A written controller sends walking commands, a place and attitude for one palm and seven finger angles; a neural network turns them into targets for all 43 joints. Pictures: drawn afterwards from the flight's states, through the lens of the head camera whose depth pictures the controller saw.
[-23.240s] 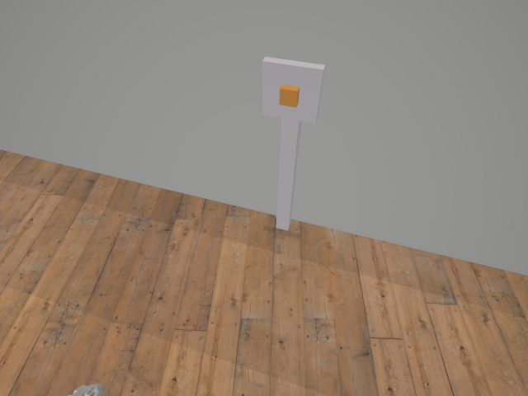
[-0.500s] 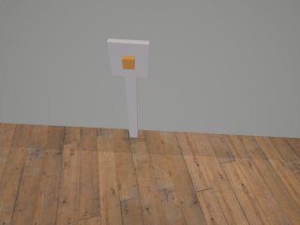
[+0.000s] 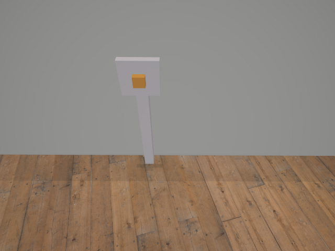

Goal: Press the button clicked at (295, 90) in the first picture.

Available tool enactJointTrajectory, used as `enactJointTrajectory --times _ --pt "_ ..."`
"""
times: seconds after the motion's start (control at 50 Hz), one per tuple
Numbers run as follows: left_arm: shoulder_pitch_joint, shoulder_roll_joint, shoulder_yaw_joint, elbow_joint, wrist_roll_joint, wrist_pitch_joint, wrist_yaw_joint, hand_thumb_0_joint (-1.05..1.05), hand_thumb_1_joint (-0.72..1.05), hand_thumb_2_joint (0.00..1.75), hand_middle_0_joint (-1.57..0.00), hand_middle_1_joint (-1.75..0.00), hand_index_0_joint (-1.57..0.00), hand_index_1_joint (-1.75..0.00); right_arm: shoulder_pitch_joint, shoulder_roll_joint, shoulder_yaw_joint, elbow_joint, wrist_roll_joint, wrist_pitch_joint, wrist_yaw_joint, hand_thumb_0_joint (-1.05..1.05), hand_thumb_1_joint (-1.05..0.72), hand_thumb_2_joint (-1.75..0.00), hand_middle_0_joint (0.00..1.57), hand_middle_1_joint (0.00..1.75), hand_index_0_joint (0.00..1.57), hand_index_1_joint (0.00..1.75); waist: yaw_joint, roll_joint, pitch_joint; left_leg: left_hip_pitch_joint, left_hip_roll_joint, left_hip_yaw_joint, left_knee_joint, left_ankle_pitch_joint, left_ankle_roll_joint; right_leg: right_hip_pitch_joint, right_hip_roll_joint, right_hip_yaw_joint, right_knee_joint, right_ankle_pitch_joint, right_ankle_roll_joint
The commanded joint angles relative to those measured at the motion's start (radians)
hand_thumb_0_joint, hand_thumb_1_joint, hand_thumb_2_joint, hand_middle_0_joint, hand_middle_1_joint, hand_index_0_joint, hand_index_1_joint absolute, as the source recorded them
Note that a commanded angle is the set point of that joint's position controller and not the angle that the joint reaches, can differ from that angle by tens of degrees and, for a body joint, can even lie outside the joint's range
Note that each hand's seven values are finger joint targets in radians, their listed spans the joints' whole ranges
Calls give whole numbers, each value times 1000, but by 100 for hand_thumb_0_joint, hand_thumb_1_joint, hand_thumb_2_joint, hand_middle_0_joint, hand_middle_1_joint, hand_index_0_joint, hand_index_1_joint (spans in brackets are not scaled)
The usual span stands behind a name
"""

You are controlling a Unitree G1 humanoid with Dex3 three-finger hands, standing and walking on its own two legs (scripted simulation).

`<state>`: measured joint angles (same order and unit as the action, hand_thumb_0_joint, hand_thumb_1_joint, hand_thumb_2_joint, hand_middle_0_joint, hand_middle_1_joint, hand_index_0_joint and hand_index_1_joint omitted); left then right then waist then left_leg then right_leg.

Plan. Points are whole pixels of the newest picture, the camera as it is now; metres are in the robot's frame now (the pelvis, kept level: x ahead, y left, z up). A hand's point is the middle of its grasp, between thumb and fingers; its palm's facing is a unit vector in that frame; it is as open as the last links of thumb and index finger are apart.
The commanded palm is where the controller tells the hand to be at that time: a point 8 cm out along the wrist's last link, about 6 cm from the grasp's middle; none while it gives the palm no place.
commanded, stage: let the arm hang, fingers relaxed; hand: left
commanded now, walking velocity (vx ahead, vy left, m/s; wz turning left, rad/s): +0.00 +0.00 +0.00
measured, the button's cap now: (139, 80) +0.77 +0.17 -0.04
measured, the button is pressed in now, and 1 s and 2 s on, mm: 0 0 0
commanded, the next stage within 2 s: stand and wait in 0.16 s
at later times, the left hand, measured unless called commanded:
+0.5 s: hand out of the picture -0.02 +0.14 -0.17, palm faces +0.05 -0.98 -0.18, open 7.4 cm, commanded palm none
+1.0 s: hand out of the picture +0.00 +0.13 -0.17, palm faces +0.04 -0.98 -0.18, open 7.4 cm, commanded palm none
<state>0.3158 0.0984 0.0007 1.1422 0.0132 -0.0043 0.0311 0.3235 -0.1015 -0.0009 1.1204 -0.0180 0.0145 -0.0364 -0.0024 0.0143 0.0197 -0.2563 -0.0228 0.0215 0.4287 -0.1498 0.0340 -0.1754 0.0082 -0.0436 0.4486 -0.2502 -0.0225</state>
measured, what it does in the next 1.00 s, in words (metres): stands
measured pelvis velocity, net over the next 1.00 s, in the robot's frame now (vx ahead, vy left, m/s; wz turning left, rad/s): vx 0.02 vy -0.03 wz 0.00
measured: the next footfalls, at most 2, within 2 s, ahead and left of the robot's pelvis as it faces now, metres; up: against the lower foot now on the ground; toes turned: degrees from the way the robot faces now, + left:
none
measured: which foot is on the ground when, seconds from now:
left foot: down 0.00-1.00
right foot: down 0.00-1.00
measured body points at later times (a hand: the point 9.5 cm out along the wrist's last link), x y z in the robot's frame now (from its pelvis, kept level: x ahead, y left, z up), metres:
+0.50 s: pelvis +0.01 -0.02 +0.00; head +0.02 -0.03 +0.45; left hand -0.02 +0.19 -0.16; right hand -0.02 -0.22 -0.16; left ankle +0.05 +0.10 -0.74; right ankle +0.00 -0.11 -0.74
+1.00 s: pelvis +0.02 -0.03 +0.00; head +0.03 -0.03 +0.45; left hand +0.00 +0.19 -0.16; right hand +0.01 -0.24 -0.16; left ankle +0.05 +0.10 -0.74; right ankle +0.00 -0.11 -0.74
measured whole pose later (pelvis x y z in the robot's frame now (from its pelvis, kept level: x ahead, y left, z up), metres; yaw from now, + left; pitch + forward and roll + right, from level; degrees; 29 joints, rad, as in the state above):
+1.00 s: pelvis +0.02 -0.03 +0.00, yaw +0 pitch -2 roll +0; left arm 0.29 0.13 0.01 1.16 0.00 -0.02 0.03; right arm 0.28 -0.12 0.00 1.14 -0.01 0.01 -0.04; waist 0.00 0.01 0.06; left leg -0.20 0.02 0.01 0.41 -0.17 -0.01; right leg -0.10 0.05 -0.05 0.39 -0.25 -0.06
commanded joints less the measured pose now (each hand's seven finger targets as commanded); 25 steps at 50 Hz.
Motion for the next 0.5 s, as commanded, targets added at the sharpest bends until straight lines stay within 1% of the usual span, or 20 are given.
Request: enactJointTrajectory --times 0.0,0.02,0.04,0.06,0.1,0.12,0.14,0.24,0.26,0.32,0.36,0.4,0.42,0.44,0.48 --pt "95 99 24 -8 -2 -5 12 0 90 90 -20 -30 -20 -30 83 -82 -18 -10 -4 -15 -6 0 -90 -90 20 30 20 30 -1 7 91 -10 103 -124 -111 -106 14 -77 -91 93 -114 -42 -38" --pt "95 100 25 -8 -3 -6 11 0 90 90 -20 -30 -20 -30 85 -80 -18 -10 -3 -16 -6 0 -90 -90 20 30 20 30 -1 13 86 -5 102 -122 -109 -101 13 -76 -91 97 -116 -41 -38" --pt "95 103 25 -10 -2 -7 13 0 90 90 -20 -30 -20 -30 84 -81 -19 -11 -2 -15 -6 0 -90 -90 20 30 20 30 0 -5 86 1 102 -117 -97 -77 13 -72 -93 96 -121 -29 -39" --pt "88 102 25 -9 -3 -8 12 0 90 90 -20 -30 -20 -30 85 -78 -17 -9 -2 -16 -6 0 -90 -90 20 30 20 30 -3 -6 92 1 101 -109 -94 -62 10 -73 -97 97 -124 -23 -39" --pt "82 101 25 -9 -5 -10 12 0 90 90 -20 -30 -20 -30 87 -76 -17 -6 -3 -16 -7 0 -90 -90 20 30 20 30 -6 -1 88 16 100 -105 -88 -42 7 -72 -98 102 -129 -21 -41" --pt "79 103 27 -11 -5 -10 12 0 90 90 -20 -30 -20 -30 89 -74 -17 -5 -2 -17 -8 0 -90 -90 20 30 20 30 -5 -3 79 21 101 -104 -85 -30 7 -65 -99 101 -129 -12 -40" --pt "83 103 25 -11 -5 -10 13 0 90 90 -20 -30 -20 -30 82 -79 -18 -7 -1 -15 -8 0 -90 -90 20 30 20 30 -2 0 85 26 101 -103 -77 -20 7 -70 -96 101 -132 -8 -41" --pt "75 109 25 -8 -6 -9 13 0 90 90 -20 -30 -20 -30 83 -81 -18 -3 -1 -10 -7 0 -90 -90 20 30 20 30 -5 -14 105 29 101 -98 -77 -37 3 -82 -97 105 -149 -39 -42" --pt "76 109 24 -9 -6 -10 12 0 90 90 -20 -30 -20 -30 80 -80 -17 -3 -2 -11 -7 0 -90 -90 20 30 20 30 -6 -1 96 38 101 -94 -77 -28 2 -81 -100 111 -149 -31 -42" --pt "71 112 25 -9 -7 -12 13 0 90 90 -20 -30 -20 -30 83 -81 -17 3 -1 -12 -8 0 -90 -90 20 30 20 30 -7 -21 77 51 102 -88 -68 -2 0 -64 -103 111 -153 -15 -43" --pt "72 112 23 -4 -8 -13 13 0 90 90 -20 -30 -20 -30 76 -80 -16 5 -1 -12 -8 0 -90 -90 20 30 20 30 -6 -5 90 54 104 -89 -68 13 0 -68 -101 111 -154 -1 -43" --pt "70 113 24 -3 -8 -13 13 0 90 90 -20 -30 -20 -30 76 -83 -14 7 -1 -13 -9 0 -90 -90 20 30 20 30 -6 -1 78 58 107 -91 -70 25 0 -52 -100 111 -151 13 -43" --pt "72 113 24 -1 -9 -13 13 0 90 90 -20 -30 -20 -30 72 -84 -15 6 0 -13 -10 0 -90 -90 20 30 20 30 -4 0 77 63 107 -91 -71 21 -1 -53 -100 109 -153 11 -42" --pt "79 116 22 -1 -8 -14 14 0 90 90 -20 -30 -20 -30 70 -88 -16 4 1 -11 -9 0 -90 -90 20 30 20 30 -3 -15 82 66 109 -89 -66 23 -1 -56 -99 108 -158 12 -41" --pt "76 116 21 0 -9 -14 14 0 90 90 -20 -30 -20 -30 67 -86 -15 9 1 -11 -9 0 -90 -90 20 30 20 30 -4 -11 87 67 105 -87 -65 25 -3 -57 -103 116 -165 13 -42"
